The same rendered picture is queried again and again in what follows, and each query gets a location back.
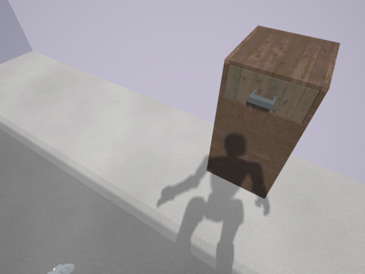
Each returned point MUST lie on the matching drawer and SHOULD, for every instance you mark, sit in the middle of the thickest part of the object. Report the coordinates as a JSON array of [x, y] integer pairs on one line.
[[293, 100]]

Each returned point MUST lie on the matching cabinet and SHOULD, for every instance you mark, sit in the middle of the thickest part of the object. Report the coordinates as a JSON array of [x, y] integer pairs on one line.
[[249, 146]]

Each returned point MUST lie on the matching handle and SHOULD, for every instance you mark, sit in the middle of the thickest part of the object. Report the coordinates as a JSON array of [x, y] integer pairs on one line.
[[260, 101]]

